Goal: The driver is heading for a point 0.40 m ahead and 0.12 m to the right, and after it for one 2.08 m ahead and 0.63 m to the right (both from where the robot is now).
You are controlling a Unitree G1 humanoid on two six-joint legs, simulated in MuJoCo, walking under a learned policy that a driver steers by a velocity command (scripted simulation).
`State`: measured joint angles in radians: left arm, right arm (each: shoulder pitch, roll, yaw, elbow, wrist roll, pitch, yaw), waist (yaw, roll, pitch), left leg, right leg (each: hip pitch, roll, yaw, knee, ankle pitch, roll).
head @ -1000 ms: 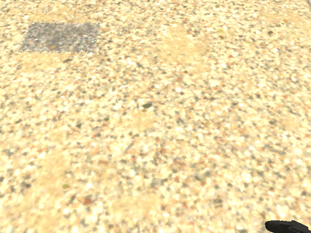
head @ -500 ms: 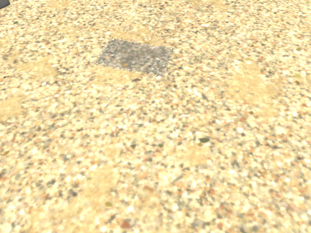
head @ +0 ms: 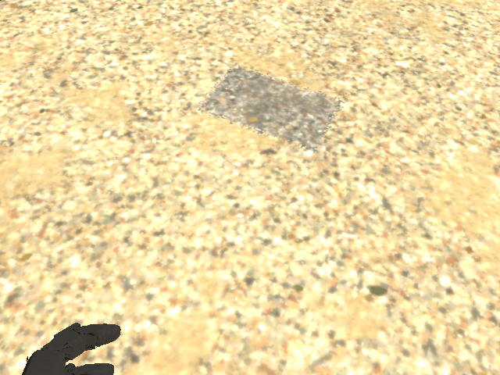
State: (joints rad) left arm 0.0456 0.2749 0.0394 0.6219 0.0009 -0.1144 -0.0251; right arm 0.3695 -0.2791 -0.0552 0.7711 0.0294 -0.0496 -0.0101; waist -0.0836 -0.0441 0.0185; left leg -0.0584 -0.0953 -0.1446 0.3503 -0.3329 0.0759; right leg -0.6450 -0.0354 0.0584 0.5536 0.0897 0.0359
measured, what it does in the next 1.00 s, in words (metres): walks ahead, turning right: right foot, then left foot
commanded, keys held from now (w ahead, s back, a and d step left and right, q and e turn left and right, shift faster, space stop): w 0.06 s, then w+e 0.22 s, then e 0.72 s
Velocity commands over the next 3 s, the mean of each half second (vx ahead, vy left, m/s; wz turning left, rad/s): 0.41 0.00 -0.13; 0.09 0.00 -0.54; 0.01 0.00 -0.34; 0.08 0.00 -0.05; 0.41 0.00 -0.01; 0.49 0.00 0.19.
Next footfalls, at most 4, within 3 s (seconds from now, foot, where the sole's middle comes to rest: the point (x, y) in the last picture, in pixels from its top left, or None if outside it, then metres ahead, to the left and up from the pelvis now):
0.10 right None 0.25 -0.12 -0.78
0.54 left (201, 370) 0.48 0.08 -0.78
0.96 right None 0.35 -0.15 -0.78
1.40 left None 0.46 0.05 -0.78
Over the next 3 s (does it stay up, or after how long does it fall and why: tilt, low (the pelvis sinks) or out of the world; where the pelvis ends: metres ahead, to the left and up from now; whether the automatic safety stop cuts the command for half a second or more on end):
stays up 0.82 -0.34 -0.01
